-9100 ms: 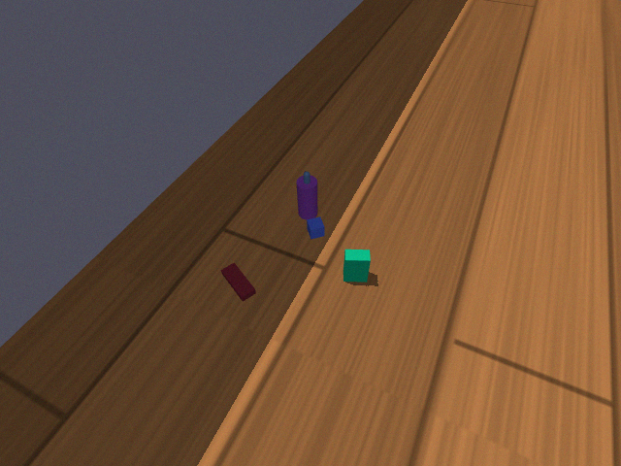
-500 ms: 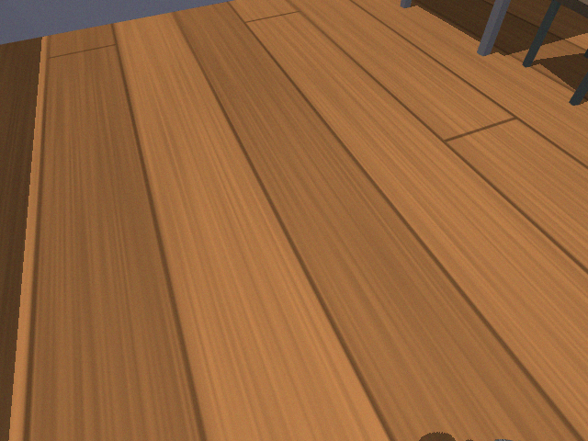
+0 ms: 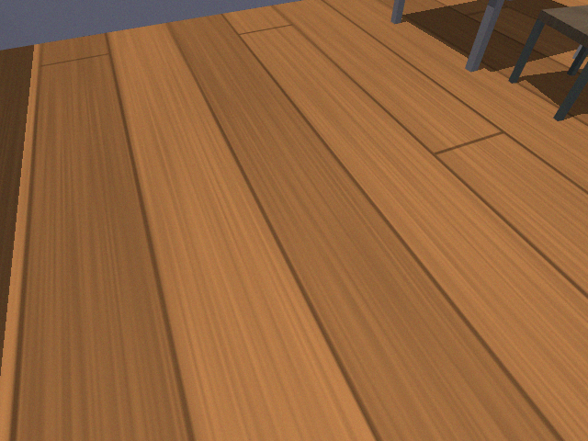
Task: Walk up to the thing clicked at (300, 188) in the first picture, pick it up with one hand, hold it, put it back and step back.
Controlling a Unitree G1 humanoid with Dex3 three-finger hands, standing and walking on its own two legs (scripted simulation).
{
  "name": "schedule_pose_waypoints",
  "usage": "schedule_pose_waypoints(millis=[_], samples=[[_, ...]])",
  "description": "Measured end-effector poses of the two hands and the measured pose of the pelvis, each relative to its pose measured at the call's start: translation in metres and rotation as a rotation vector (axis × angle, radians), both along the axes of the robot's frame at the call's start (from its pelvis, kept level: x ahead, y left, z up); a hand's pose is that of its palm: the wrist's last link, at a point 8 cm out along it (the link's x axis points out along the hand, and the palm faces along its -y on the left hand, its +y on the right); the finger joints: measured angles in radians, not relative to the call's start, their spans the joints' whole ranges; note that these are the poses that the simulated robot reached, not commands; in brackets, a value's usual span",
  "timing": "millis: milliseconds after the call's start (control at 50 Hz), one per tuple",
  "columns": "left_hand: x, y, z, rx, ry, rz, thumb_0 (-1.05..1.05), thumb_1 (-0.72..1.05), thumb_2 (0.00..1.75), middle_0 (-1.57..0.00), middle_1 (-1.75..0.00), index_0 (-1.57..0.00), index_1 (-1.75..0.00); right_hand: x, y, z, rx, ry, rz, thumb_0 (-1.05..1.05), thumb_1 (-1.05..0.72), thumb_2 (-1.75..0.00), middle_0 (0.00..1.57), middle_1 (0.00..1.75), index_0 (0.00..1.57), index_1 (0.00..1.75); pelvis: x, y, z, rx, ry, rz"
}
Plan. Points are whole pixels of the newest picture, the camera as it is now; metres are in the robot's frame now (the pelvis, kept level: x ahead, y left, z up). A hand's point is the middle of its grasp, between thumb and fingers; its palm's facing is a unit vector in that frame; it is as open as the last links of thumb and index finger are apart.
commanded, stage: stand
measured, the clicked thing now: out of the picture -0.11 +0.93 -0.66
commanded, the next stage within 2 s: none
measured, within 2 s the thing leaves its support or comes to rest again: neither
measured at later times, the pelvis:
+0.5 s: pelvis +0.01 +0.00 +0.00, yaw +1 degrees
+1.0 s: pelvis +0.01 +0.00 +0.00, yaw +1 degrees
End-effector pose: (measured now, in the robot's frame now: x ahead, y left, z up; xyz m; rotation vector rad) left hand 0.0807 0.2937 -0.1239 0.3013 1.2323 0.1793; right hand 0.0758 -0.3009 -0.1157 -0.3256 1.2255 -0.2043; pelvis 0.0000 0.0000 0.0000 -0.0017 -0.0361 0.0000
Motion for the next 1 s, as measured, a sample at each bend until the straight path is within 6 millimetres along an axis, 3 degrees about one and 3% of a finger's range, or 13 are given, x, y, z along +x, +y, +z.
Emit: schedule_pose_waypoints(millis=[260,1000], samples=[[-0.014,0.006,0.003,0.020,0.022,0.026,0.01,0.90,0.89,-0.20,-0.30,-0.20,-0.30,0.008,0.009,-0.005,0.027,-0.003,0.018,0.01,-0.90,-0.89,0.20,0.30,0.20,0.30,0.004,0.000,0.000,0.001,0.002,0.008],[0.003,0.001,0.004,0.017,-0.004,0.017,0.01,0.90,0.89,-0.20,-0.30,-0.20,-0.30,0.016,0.003,-0.003,0.014,0.001,0.019,0.01,-0.90,-0.89,0.20,0.30,0.20,0.30,0.014,-0.003,0.001,-0.001,0.001,0.014]])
